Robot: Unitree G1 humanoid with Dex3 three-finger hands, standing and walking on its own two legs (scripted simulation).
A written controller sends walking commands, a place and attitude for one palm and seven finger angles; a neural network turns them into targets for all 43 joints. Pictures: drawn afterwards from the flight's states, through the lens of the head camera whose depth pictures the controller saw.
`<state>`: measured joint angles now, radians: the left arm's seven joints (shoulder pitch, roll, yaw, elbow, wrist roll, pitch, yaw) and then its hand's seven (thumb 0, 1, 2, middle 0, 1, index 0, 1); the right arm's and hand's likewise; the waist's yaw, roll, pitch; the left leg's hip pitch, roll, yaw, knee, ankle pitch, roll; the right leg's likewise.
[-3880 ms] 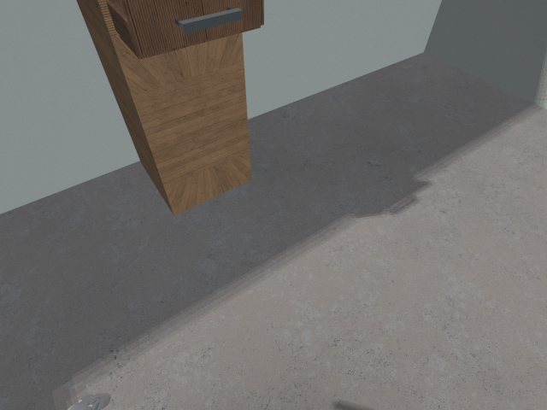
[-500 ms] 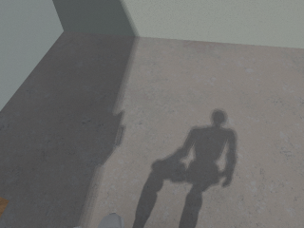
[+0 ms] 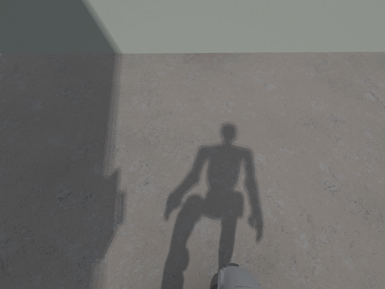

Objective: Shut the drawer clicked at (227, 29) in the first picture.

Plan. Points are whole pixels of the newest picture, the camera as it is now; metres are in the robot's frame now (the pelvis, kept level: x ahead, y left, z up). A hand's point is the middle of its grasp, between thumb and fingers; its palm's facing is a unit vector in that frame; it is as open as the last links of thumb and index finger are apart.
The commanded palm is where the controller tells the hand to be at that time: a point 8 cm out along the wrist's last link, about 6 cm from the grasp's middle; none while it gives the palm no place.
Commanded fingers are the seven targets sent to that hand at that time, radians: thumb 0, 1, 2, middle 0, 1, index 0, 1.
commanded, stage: turn to face it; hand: left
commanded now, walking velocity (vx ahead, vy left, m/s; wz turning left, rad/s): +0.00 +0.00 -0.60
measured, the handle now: out of the picture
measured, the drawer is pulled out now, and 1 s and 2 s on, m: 0.19 0.19 0.19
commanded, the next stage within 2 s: none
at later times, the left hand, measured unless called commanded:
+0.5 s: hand (127, 248) +0.23 +0.17 -0.18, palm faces +0.07 -0.99 -0.13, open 7.3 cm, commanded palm none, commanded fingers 0.00 0.90 0.90 -0.20 -0.30 -0.20 -0.30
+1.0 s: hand (98, 280) +0.15 +0.22 -0.16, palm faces +0.34 -0.90 -0.27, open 7.4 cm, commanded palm none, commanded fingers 0.00 0.90 0.90 -0.20 -0.30 -0.20 -0.30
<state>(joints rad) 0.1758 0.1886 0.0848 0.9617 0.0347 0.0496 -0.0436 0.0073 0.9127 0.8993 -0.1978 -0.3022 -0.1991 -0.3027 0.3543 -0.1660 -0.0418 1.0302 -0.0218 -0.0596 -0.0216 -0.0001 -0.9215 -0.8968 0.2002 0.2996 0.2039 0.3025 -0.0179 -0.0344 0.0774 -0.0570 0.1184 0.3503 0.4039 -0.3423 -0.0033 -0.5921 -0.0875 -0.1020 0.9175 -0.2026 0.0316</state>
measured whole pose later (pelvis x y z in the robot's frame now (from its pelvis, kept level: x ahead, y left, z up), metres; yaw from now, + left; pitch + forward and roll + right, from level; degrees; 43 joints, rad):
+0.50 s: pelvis +0.11 +0.01 -0.02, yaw +5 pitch -1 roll -3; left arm 0.11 0.14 0.03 0.93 0.02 0.02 0.02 0.00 0.91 0.90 -0.20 -0.30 -0.21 -0.30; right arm 0.27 -0.17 -0.04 0.99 -0.01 0.03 0.01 0.01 -0.93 -0.90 0.20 0.30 0.20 0.30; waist -0.04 0.00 0.05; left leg -0.37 0.09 0.13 0.71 -0.31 -0.04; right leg -0.27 -0.10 -0.27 0.65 -0.34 0.00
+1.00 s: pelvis +0.11 -0.02 -0.01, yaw +20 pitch +1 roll -1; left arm 0.14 0.23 0.07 0.90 0.01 0.05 0.02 0.01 0.91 0.90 -0.20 -0.30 -0.20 -0.30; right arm 0.21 -0.24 -0.08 0.93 -0.02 0.04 0.01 0.01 -0.90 -0.90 0.20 0.30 0.21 0.30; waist -0.04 0.03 0.05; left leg -0.36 -0.05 -0.09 0.49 -0.14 0.03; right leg -0.34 -0.03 0.00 0.73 -0.41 0.07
